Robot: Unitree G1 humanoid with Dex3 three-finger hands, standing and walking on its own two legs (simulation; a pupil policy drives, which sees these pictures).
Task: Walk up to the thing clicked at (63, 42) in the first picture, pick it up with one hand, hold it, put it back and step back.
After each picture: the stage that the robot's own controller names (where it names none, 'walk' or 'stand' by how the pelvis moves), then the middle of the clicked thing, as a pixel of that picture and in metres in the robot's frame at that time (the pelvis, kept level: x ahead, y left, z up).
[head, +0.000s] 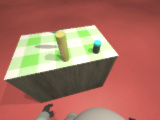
stand; (63, 48) +0.51 +0.24 +0.08
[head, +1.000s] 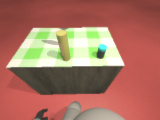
rise first; (64, 47) +0.49 +0.25 +0.10
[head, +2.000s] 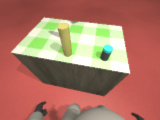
stand; (66, 42) +0.50 +0.21 +0.11
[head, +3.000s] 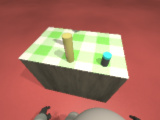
stand; (68, 49) +0.50 +0.20 +0.08
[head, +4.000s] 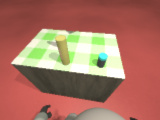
stand; (63, 52) +0.47 +0.23 +0.08
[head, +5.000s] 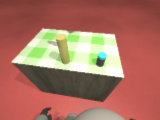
stand; (63, 51) +0.49 +0.23 +0.08
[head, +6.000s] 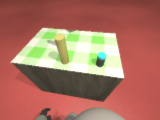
stand; (62, 51) +0.48 +0.24 +0.08
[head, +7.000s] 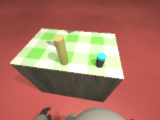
stand; (62, 52) +0.47 +0.24 +0.08
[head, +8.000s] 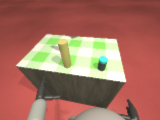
rise first; (65, 55) +0.47 +0.24 +0.08
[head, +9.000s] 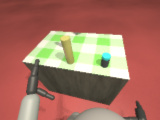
go down; (68, 51) +0.49 +0.23 +0.09
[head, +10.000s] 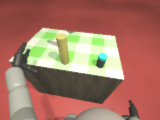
go down; (63, 51) +0.49 +0.22 +0.09
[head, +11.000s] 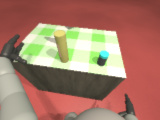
go down; (62, 48) +0.48 +0.21 +0.10
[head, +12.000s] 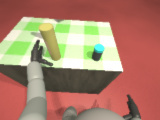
close in; (52, 45) +0.46 +0.24 +0.13
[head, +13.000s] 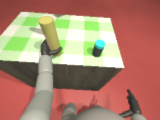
close; (52, 39) +0.49 +0.23 +0.14
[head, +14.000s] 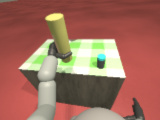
lift; (62, 42) +0.34 +0.16 +0.32
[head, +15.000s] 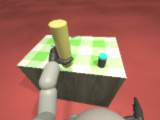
hold; (63, 48) +0.33 +0.16 +0.28
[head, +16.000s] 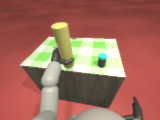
hold; (65, 48) +0.33 +0.16 +0.27
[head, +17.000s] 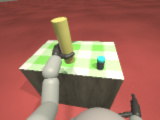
crouch; (65, 43) +0.36 +0.16 +0.30
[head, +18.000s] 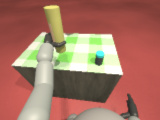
crouch; (57, 32) +0.45 +0.20 +0.29
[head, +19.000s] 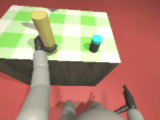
lower; (47, 36) +0.50 +0.23 +0.14
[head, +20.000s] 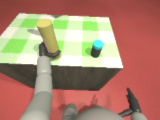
lower; (51, 42) +0.47 +0.23 +0.14
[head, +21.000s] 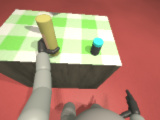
lower; (50, 39) +0.48 +0.23 +0.14
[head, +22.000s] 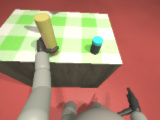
lower; (49, 38) +0.49 +0.23 +0.15
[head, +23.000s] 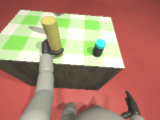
draw back; (54, 40) +0.47 +0.22 +0.14
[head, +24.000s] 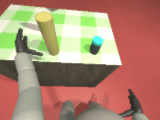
withdraw; (50, 38) +0.48 +0.22 +0.15
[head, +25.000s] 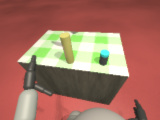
sink last; (67, 49) +0.48 +0.22 +0.12
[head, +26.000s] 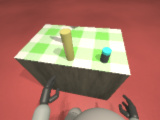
stand; (68, 46) +0.48 +0.21 +0.12
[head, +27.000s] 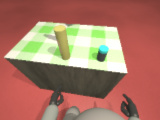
stand; (63, 45) +0.48 +0.22 +0.14
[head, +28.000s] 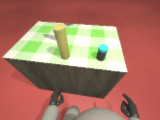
stand; (62, 44) +0.48 +0.22 +0.14
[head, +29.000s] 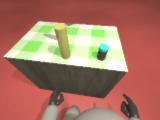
stand; (63, 43) +0.48 +0.22 +0.15
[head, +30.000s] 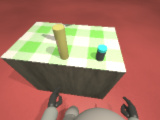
stand; (62, 44) +0.48 +0.22 +0.15
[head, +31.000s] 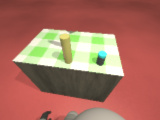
stand; (66, 50) +0.49 +0.21 +0.09
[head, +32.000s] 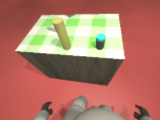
walk; (63, 36) +0.56 +0.25 +0.10
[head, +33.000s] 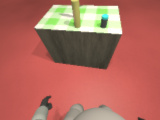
walk; (76, 14) +0.90 +0.18 +0.11
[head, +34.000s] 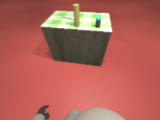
stand; (76, 16) +1.10 +0.23 +0.10
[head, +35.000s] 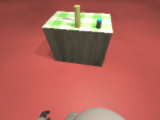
stand; (77, 17) +1.10 +0.22 +0.08
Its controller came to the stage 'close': yes
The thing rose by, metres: 0.20
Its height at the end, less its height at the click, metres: +0.00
